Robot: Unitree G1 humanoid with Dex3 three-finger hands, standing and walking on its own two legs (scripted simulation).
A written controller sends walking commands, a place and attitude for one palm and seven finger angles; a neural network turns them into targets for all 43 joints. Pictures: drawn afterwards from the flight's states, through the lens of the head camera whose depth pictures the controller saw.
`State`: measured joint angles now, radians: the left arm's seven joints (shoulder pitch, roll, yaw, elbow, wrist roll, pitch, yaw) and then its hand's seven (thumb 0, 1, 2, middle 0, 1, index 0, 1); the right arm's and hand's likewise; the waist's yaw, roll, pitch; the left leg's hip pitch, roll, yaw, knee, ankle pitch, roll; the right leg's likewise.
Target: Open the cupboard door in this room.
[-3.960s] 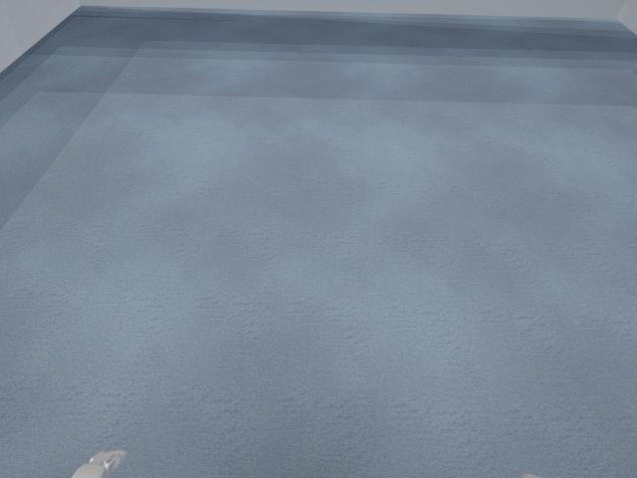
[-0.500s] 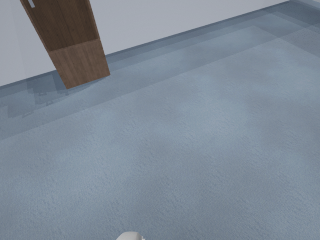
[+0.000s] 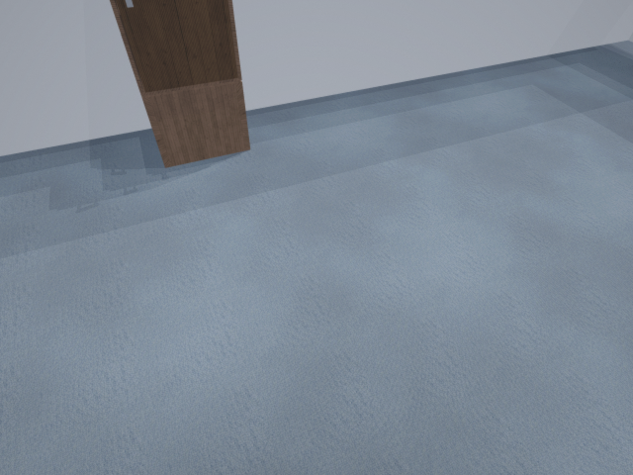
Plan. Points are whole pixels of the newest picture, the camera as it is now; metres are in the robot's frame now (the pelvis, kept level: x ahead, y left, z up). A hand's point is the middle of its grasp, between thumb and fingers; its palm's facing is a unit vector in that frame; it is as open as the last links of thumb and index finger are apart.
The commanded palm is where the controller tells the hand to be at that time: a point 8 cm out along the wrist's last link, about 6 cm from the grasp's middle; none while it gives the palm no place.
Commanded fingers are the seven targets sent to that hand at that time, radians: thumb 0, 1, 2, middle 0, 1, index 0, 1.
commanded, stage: stand and wait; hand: left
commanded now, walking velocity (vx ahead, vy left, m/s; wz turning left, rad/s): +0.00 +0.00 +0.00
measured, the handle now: out of the picture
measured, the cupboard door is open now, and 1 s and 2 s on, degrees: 0 0 0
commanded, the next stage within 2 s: turn or walk to find it in 0.86 s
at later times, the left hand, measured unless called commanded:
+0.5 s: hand out of the picture -0.03 +0.15 -0.17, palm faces +0.03 -0.99 -0.17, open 7.4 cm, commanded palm none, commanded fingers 0.00 0.90 0.90 -0.20 -0.30 -0.20 -0.30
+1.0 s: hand out of the picture -0.04 +0.15 -0.17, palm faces +0.06 -0.99 -0.16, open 7.4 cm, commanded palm none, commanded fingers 0.00 0.90 0.90 -0.20 -0.30 -0.20 -0.30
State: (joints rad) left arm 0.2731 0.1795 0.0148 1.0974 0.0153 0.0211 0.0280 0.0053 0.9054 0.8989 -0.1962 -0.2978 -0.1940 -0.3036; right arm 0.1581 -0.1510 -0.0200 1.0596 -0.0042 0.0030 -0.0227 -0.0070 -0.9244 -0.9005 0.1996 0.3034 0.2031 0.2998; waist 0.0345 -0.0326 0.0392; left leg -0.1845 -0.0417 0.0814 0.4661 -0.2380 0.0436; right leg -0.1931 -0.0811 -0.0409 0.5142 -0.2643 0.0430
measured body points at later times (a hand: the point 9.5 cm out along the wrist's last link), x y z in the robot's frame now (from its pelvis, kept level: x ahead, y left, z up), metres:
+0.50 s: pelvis -0.02 -0.01 +0.01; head -0.01 -0.01 +0.46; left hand -0.03 +0.20 -0.16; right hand -0.09 -0.21 -0.16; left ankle +0.01 +0.09 -0.74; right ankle +0.00 -0.13 -0.74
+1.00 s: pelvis -0.01 -0.01 +0.00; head -0.01 -0.01 +0.45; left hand -0.04 +0.20 -0.16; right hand -0.02 -0.22 -0.16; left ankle +0.01 +0.09 -0.74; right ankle +0.00 -0.13 -0.74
